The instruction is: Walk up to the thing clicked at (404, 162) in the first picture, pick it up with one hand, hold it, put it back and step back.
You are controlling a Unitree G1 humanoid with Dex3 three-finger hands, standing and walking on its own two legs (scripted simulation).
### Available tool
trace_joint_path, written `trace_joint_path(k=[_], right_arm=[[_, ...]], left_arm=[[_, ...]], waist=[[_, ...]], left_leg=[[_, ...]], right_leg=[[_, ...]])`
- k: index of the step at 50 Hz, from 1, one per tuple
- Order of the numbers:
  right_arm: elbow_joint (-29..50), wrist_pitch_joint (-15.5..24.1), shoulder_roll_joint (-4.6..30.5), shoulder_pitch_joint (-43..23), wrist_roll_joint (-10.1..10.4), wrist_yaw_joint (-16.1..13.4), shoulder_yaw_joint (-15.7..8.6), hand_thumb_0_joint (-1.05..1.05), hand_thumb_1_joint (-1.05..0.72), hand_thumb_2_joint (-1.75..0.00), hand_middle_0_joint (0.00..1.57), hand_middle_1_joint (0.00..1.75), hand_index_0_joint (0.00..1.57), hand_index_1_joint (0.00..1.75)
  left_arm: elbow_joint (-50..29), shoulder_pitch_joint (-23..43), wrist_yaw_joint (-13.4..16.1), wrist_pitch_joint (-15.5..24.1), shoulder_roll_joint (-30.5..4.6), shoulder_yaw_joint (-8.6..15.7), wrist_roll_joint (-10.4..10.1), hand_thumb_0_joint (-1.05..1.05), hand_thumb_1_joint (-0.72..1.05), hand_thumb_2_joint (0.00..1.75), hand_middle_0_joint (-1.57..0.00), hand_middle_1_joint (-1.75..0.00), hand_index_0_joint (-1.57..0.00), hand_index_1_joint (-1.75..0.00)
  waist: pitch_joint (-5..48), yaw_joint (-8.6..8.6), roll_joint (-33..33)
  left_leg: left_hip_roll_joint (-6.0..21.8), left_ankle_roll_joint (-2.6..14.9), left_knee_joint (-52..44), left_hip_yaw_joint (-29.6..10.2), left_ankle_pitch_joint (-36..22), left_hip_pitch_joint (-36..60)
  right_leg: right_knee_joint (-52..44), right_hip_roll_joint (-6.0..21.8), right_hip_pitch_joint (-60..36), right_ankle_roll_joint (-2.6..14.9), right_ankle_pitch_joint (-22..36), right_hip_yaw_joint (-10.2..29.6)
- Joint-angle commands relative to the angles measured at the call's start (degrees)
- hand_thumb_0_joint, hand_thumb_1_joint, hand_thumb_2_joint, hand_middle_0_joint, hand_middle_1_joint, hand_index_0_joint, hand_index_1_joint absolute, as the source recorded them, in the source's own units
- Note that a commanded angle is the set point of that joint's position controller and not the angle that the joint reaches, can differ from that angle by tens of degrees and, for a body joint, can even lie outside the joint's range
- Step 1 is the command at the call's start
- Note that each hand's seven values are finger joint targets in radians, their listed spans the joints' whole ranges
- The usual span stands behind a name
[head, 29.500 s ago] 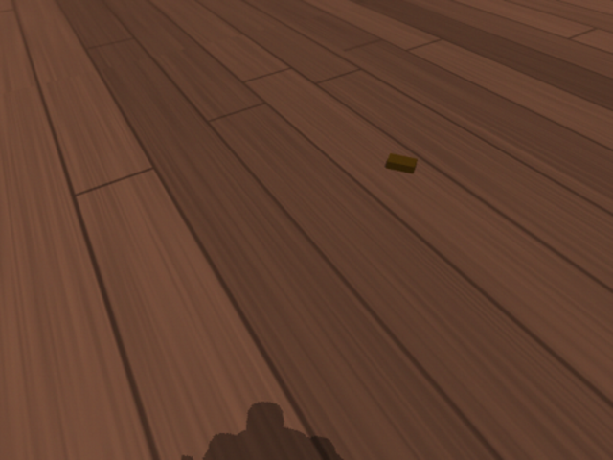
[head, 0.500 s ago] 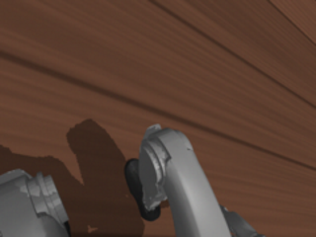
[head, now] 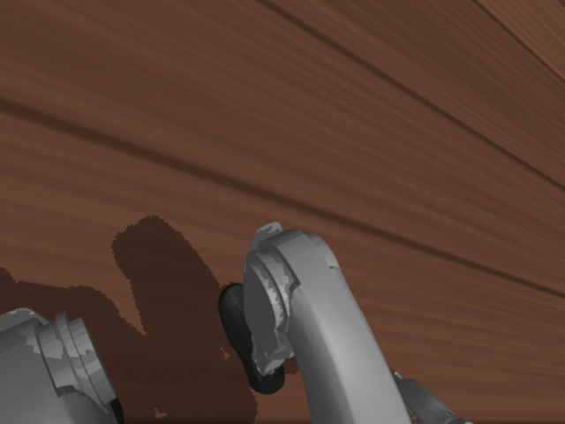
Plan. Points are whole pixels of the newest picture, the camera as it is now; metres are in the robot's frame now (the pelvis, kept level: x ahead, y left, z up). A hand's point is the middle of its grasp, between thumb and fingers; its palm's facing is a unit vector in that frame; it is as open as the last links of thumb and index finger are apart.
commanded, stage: open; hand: left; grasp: from above
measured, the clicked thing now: out of the picture +0.46 +0.36 -0.28
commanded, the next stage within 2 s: withdraw in 0.52 s
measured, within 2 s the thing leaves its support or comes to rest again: neither
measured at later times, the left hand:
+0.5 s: hand out of the picture +0.46 +0.35 -0.25, palm faces -0.44 -0.14 -0.89, open 13.9 cm
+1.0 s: hand out of the picture +0.49 +0.39 -0.14, palm faces -0.27 -0.08 -0.96, open 14.0 cm
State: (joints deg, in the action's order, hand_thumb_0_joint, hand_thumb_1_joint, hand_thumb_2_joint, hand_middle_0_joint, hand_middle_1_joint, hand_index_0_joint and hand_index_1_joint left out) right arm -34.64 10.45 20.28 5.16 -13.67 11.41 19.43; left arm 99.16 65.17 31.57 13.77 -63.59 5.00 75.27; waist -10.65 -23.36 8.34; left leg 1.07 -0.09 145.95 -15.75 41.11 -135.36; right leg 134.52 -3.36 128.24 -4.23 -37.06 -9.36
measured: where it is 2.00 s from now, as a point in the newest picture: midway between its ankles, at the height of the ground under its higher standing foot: (190, 399)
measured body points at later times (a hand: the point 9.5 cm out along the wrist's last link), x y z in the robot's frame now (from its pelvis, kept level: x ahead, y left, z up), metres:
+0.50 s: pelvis +0.00 +0.00 +0.00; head +0.28 +0.14 +0.32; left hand +0.48 +0.35 -0.20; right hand +0.06 -0.26 -0.05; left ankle +0.06 +0.13 -0.27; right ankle +0.12 -0.12 -0.27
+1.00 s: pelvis +0.01 +0.00 +0.01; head +0.26 +0.13 +0.36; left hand +0.50 +0.39 -0.09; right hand +0.09 -0.26 -0.06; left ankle +0.06 +0.13 -0.27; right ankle +0.12 -0.12 -0.27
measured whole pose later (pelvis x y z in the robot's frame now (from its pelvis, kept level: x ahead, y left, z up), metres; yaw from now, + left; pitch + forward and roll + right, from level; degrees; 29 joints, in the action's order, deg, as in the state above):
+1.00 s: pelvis +0.01 +0.00 +0.01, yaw +1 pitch +33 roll -14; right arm -35.1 6.8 19.2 8.9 -10.6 12.7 13.1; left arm 79.3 60.1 23.4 6.7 -56.7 6.9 71.0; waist -1.1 -18.9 2.2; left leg 0.7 -0.5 142.7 -13.9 41.3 -136.1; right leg 132.9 -2.1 129.4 -3.1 -38.3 -8.3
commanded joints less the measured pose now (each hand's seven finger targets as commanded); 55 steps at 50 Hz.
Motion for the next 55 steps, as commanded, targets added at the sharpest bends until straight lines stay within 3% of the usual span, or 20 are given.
trace_joint_path(k=[1,3,9,11,15,18,21,22,24,25,28,29,30,34,36,38,41,47,52,55], right_arm=[[-0.67,-0.39,19.04,10.91,0.57,-1.00,-5.98,0.00,-0.89,-0.90,0.20,0.30,0.20,0.30],[-0.32,-0.65,19.43,11.03,0.72,-1.17,-5.76,0.00,-0.89,-0.90,0.20,0.30,0.20,0.30],[-0.40,-1.28,19.27,10.99,0.36,-1.55,-5.48,0.00,-0.89,-0.90,0.20,0.30,0.20,0.30],[-0.53,-1.36,19.08,10.48,0.38,-1.65,-5.33,0.00,-0.89,-0.90,0.20,0.30,0.20,0.30],[-0.72,-1.37,19.26,10.99,0.19,-1.55,-5.17,0.00,-0.89,-0.90,0.20,0.30,0.20,0.30],[-0.90,-1.20,18.75,11.17,-0.02,-1.72,-5.40,0.00,-0.89,-0.90,0.20,0.30,0.20,0.30],[-1.36,-0.88,19.78,11.22,0.29,-1.71,-5.66,0.00,-0.89,-0.90,0.20,0.30,0.20,0.30],[-0.87,-0.67,19.29,11.00,0.23,-1.48,-5.51,0.00,-0.89,-0.90,0.20,0.30,0.20,0.30],[-1.34,-1.00,19.15,11.30,0.29,-1.64,-5.55,0.00,-0.89,-0.90,0.20,0.30,0.20,0.30],[-1.53,-0.97,19.25,11.33,0.17,-1.57,-5.80,0.00,-0.89,-0.90,0.20,0.30,0.20,0.30],[-1.06,-0.90,19.45,10.73,0.28,-1.53,-5.76,0.00,-0.89,-0.90,0.20,0.30,0.20,0.30],[-1.20,-0.84,19.17,10.68,0.39,-1.47,-5.50,0.00,-0.89,-0.90,0.20,0.30,0.20,0.30],[-0.56,-0.78,19.13,10.79,0.28,-1.44,-5.57,0.00,-0.89,-0.90,0.20,0.30,0.20,0.30],[-0.87,-1.01,19.45,10.99,0.54,-1.72,-5.94,0.00,-0.90,-0.90,0.20,0.30,0.20,0.30],[-0.43,-1.02,19.58,11.49,0.62,-1.56,-6.49,0.00,-0.90,-0.90,0.20,0.30,0.20,0.30],[0.06,-1.10,18.40,11.25,0.49,-1.34,-6.74,0.00,-0.90,-0.90,0.20,0.30,0.20,0.30],[-0.41,-1.03,18.36,11.83,1.01,-0.60,-8.23,0.00,-0.90,-0.90,0.20,0.30,0.20,0.30],[-0.22,-3.59,16.06,12.91,3.70,0.86,-12.52,0.00,-0.90,-0.90,0.20,0.30,0.20,0.30],[0.70,-7.73,15.37,16.31,6.35,-0.01,-16.24,0.00,-0.90,-0.90,0.20,0.30,0.20,0.30],[0.95,-10.03,15.64,17.28,7.45,-1.81,-17.25,0.00,-0.90,-0.90,0.20,0.30,0.20,0.30]], left_arm=[[-6.43,12.75,0.73,-0.04,-12.61,-0.10,-1.52,0.00,-0.33,0.82,-0.21,-0.87,-0.23,-0.86],[-9.97,14.59,0.67,0.46,-14.12,0.70,-1.70,0.00,-0.37,0.84,-0.18,-0.91,-0.20,-0.89],[-6.89,11.95,0.63,1.29,-14.11,0.71,-1.09,0.00,-0.47,0.93,-0.09,-0.99,-0.11,-0.98],[-8.61,13.44,1.04,1.54,-15.17,1.04,-0.84,0.00,-0.49,0.95,-0.08,-1.00,-0.09,-0.99],[-5.14,10.59,1.28,1.55,-13.32,0.09,-0.48,0.00,-0.50,0.96,-0.06,-1.01,-0.07,-1.00],[-9.45,14.45,1.45,1.50,-13.97,-0.10,-0.24,0.00,-0.50,0.96,-0.07,-1.02,-0.07,-1.01],[-7.04,12.60,1.51,1.17,-14.26,0.70,-0.64,0.00,-0.50,0.95,-0.06,-1.03,-0.07,-1.02],[-9.88,13.85,1.23,1.37,-12.86,-0.57,-0.88,0.00,-0.50,0.95,-0.06,-1.03,-0.07,-1.02],[-4.52,10.39,1.38,0.66,-12.88,0.15,-0.73,0.00,-0.49,0.96,-0.06,-1.03,-0.07,-1.01],[-9.15,13.82,1.30,1.15,-13.43,0.01,-1.14,0.00,-0.48,0.94,-0.06,-1.03,-0.08,-1.01],[-8.68,14.09,1.00,0.63,-13.89,0.38,-1.24,0.00,-0.50,0.95,-0.06,-1.03,-0.07,-1.02],[-5.18,11.27,0.79,0.19,-13.10,0.10,-1.18,0.00,-0.49,0.95,-0.06,-1.04,-0.08,-1.02],[-9.21,13.40,0.58,0.64,-12.33,-0.89,-1.39,0.00,-0.49,0.95,-0.06,-1.03,-0.07,-1.02],[-9.70,13.39,0.77,0.39,-16.09,2.24,-1.46,0.00,-0.52,0.98,-0.07,-1.02,-0.08,-1.01],[-16.29,17.16,0.87,0.53,-16.97,2.99,-1.38,0.00,-0.51,0.98,-0.07,-1.01,-0.08,-1.00],[-18.42,16.45,1.30,-0.31,-15.35,2.42,-1.39,0.00,-0.52,0.98,-0.07,-1.01,-0.08,-1.00],[-22.37,15.83,0.88,-2.41,-15.40,4.12,-2.12,0.00,-0.52,0.98,-0.07,-1.00,-0.07,-0.99],[-29.92,9.92,-6.41,-8.20,-10.44,3.71,-5.33,0.00,-0.53,0.99,-0.07,-0.99,-0.07,-0.99],[-30.98,9.30,-18.18,-10.71,2.04,-2.68,-9.32,0.00,-0.52,0.99,-0.07,-1.00,-0.07,-1.00],[-33.56,8.37,-24.55,-10.49,6.06,-5.37,-12.02,0.00,-0.51,1.00,-0.08,-1.00,-0.07,-1.00]], waist=[[36.22,-2.68,-31.69],[38.32,-2.46,-32.59],[37.17,-2.91,-32.16],[38.83,-1.99,-34.36],[34.05,-3.38,-31.61],[36.52,-2.62,-33.71],[35.99,-2.97,-33.27],[36.02,-3.19,-34.09],[35.39,-3.29,-31.21],[36.48,-3.16,-33.06],[37.25,-2.58,-34.21],[34.47,-3.17,-32.82],[35.02,-3.35,-32.30],[39.32,-1.99,-33.99],[42.44,-1.67,-37.49],[44.76,-0.30,-40.28],[47.86,1.03,-43.04],[53.14,6.55,-43.49],[46.64,3.60,-30.43],[41.68,3.36,-25.13]], left_leg=[[2.25,0.54,-15.23,5.98,-12.76,28.30],[2.28,0.27,-15.33,5.60,-14.21,29.65],[2.38,0.33,-15.14,5.74,-14.75,29.25],[2.40,-0.06,-15.52,5.59,-15.56,31.28],[2.27,0.32,-14.90,5.98,-13.54,27.50],[2.34,0.23,-15.01,6.28,-14.25,29.94],[2.54,-0.16,-15.30,5.32,-14.29,30.51],[2.67,-0.08,-14.98,5.61,-15.22,30.78],[2.61,0.07,-15.58,5.25,-13.71,29.60],[2.53,0.00,-15.72,5.39,-13.60,29.58],[2.62,-0.30,-15.74,5.09,-14.26,31.39],[2.63,-0.01,-15.67,5.23,-12.75,29.57],[2.46,0.35,-15.19,5.90,-13.11,29.02],[2.56,-0.11,-15.38,5.51,-15.22,32.09],[2.58,-0.57,-15.70,5.62,-16.96,34.53],[2.44,-0.58,-16.50,6.26,-18.38,35.94],[2.18,-0.79,-16.38,6.98,-21.75,37.58],[1.22,-0.23,-19.17,9.30,-21.15,36.46],[0.26,0.95,-23.54,9.39,-12.37,29.76],[-0.38,1.20,-25.89,8.96,-9.34,28.19]], right_leg=[[-10.73,-1.98,-21.03,5.04,13.87,-6.26],[-10.43,-1.76,-21.27,5.10,14.95,-6.54],[-10.47,-2.16,-22.47,5.05,15.48,-6.42],[-10.16,-1.92,-21.93,5.33,15.79,-6.58],[-10.46,-2.21,-20.77,5.00,14.50,-6.71],[-10.84,-1.98,-21.22,5.11,15.23,-6.29],[-10.14,-1.60,-19.41,5.21,14.82,-6.91],[-10.18,-1.78,-19.74,5.03,15.71,-6.72],[-10.71,-1.87,-20.31,4.92,14.71,-6.96],[-10.69,-1.82,-20.52,4.99,14.62,-6.83],[-10.41,-1.40,-19.47,5.24,14.83,-6.88],[-10.31,-1.57,-18.84,5.17,13.62,-6.72],[-10.97,-1.95,-20.15,4.91,14.26,-6.45],[-10.58,-1.66,-21.36,5.33,15.24,-6.53],[-10.36,-1.34,-21.22,5.40,16.49,-6.48],[-9.89,-1.73,-22.15,5.62,17.90,-6.22],[-9.77,-1.46,-21.12,5.75,19.91,-6.05],[-11.19,-1.14,-19.19,6.41,18.18,-3.63],[-16.72,-0.60,-20.34,6.56,12.15,-2.53],[-19.65,0.11,-20.12,7.01,8.77,-1.90]])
